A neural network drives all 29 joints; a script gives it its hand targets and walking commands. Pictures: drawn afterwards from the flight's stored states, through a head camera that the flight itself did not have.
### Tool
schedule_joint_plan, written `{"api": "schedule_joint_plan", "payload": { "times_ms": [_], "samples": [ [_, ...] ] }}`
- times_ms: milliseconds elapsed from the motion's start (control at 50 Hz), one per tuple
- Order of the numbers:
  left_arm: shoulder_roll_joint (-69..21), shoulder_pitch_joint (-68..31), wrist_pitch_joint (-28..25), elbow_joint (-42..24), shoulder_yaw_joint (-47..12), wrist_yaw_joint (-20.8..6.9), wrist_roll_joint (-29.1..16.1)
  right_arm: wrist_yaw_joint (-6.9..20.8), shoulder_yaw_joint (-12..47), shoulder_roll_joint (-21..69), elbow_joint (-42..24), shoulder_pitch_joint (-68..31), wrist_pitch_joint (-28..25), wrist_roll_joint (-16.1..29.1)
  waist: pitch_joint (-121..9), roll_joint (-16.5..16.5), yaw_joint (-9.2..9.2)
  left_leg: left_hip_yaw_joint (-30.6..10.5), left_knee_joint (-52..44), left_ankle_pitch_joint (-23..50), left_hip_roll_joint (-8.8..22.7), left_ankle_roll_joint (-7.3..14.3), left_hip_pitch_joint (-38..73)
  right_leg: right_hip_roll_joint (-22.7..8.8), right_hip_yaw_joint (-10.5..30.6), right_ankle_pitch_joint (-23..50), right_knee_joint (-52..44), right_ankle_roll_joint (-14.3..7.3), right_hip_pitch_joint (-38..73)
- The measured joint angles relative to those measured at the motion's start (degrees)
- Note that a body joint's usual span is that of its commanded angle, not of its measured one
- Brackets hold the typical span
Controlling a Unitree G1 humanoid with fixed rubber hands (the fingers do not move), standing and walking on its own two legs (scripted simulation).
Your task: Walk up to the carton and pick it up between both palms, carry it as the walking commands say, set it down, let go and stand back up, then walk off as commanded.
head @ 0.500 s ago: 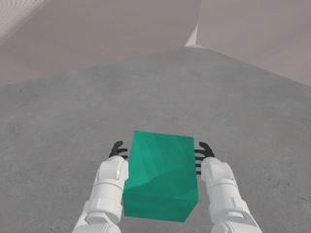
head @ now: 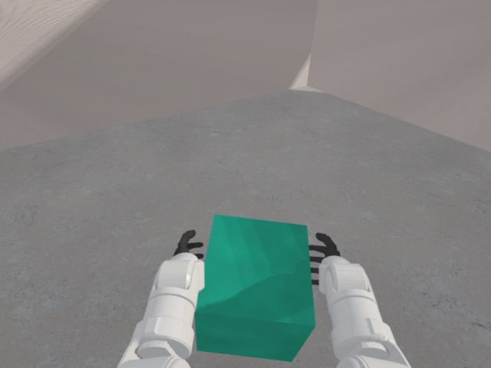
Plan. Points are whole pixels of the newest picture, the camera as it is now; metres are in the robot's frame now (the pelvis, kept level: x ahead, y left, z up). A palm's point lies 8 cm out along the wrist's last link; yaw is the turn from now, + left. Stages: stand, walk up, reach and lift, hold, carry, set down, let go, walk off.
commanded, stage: hold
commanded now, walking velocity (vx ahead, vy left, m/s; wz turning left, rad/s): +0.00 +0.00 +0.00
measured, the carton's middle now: (252, 287) +0.31 +0.01 -0.02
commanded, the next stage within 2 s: carry in 0.62 s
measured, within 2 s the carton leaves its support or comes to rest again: neither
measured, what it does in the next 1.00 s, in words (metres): lifts its left foot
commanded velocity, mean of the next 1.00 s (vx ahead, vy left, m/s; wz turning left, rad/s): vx -0.17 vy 0.00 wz -0.42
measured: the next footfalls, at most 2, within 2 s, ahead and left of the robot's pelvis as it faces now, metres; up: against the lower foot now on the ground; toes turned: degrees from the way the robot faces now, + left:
left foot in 1.16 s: -0.06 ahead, +0.10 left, +0.00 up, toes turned -9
right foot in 1.44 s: -0.21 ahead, -0.19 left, +0.00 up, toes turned -26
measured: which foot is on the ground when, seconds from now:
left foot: down 0.00-0.84, up 0.86-1.00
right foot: down 0.00-1.00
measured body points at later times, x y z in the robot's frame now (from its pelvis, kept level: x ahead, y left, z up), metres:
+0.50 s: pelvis +0.00 +0.00 +0.00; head -0.10 +0.00 +0.44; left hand +0.30 +0.14 +0.05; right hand +0.31 -0.14 +0.05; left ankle +0.05 +0.12 -0.73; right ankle +0.04 -0.13 -0.73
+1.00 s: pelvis -0.05 -0.03 -0.01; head -0.06 -0.05 +0.44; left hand +0.29 +0.07 +0.09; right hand +0.27 -0.20 +0.07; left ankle -0.05 +0.12 -0.68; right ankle +0.05 -0.12 -0.73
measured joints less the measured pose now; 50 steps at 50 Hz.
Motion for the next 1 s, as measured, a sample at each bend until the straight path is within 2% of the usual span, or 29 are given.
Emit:
{"api": "schedule_joint_plan", "payload": {
  "times_ms": [680, 760, 820, 860, 900, 940, 1000],
  "samples": [
    [0.0, -1.0, -1.1, 1.0, 0.0, 0.5, 0.1, -0.4, -0.3, 0.0, 0.0, -0.4, 0.0, 0.0, 0.6, -0.1, 0.00, 0.0, 0.3, 0.0, 0.0, 0.0, 0.2, 0.0, 0.0, 0.0, 0.5, 0.0, 0.0],
    [0.0, -0.7, -0.1, -5.5, -0.1, 0.5, 0.2, -0.9, 2.1, 0.1, -2.3, -3.2, 0.2, 0.1, 4.4, -1.1, 0.58, 2.4, 1.1, 0.0, 0.1, -0.1, 0.1, -0.6, -0.1, -0.1, 6.7, -0.2, -3.7],
    [0.0, -0.8, 2.8, -12.5, -0.9, 0.5, -0.2, -2.2, 4.0, 0.5, -7.3, -4.7, 2.9, 1.2, 7.2, -1.2, 0.67, 4.8, 1.7, 0.0, 0.4, -0.3, -0.5, -0.6, 0.0, -2.4, 9.8, -0.2, -6.5],
    [-0.2, -1.6, 5.0, -17.1, -1.9, 0.6, -0.8, -3.0, 4.5, 0.5, -13.2, -4.9, 5.6, 2.8, 8.8, -0.6, 0.66, 5.4, 4.3, -0.9, 0.8, -0.4, -2.2, -0.1, 0.0, -0.5, 9.2, -1.9, -7.5],
    [-0.9, -2.2, 7.3, -21.8, -2.7, 1.0, -0.8, -3.7, 4.5, 0.5, -19.0, -4.7, 8.2, 4.5, 10.0, -0.4, 0.39, 5.5, 13.0, -6.2, 0.9, -0.4, -5.8, 0.4, 0.1, 0.0, 10.2, -3.5, -9.4],
    [-1.1, -2.5, 10.1, -25.7, -3.7, 1.2, -0.9, -4.4, 4.4, 0.5, -23.3, -4.6, 10.9, 6.3, 10.6, -0.4, -0.31, 5.5, 23.3, -9.0, 0.9, -0.4, -8.9, 0.8, 0.1, 1.2, 9.1, -4.1, -10.4],
    [-1.2, -2.8, 14.8, -30.5, -4.8, 1.2, -0.9, -5.6, 4.8, 1.1, -29.5, -3.5, 15.2, 7.7, 10.7, -0.7, -1.18, 5.4, 27.8, -10.2, 0.9, -0.4, -9.8, 1.1, 0.0, 3.9, 6.3, -4.3, -11.7]
  ]
}}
